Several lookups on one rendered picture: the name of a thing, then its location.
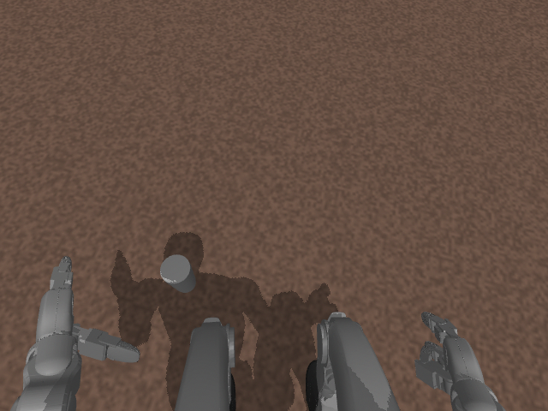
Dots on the left robot arm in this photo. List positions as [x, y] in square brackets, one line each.
[51, 376]

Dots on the cup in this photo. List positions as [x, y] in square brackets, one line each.
[177, 272]

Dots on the right robot hand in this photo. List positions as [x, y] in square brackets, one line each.
[453, 362]

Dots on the left robot hand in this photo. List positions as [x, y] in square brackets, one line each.
[56, 317]

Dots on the right robot arm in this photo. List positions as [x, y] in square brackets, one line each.
[472, 395]

